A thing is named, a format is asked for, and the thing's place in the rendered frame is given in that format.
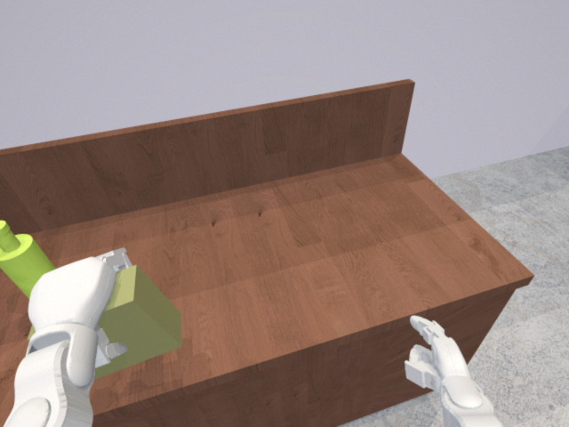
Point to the sponge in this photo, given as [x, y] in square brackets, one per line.
[140, 316]

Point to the table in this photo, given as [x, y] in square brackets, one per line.
[294, 238]

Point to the right robot forearm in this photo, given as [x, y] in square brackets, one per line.
[464, 404]

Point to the left robot forearm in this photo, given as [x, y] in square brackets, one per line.
[53, 381]

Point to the robot left hand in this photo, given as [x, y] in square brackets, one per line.
[78, 293]

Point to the robot right hand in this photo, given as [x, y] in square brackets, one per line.
[428, 368]

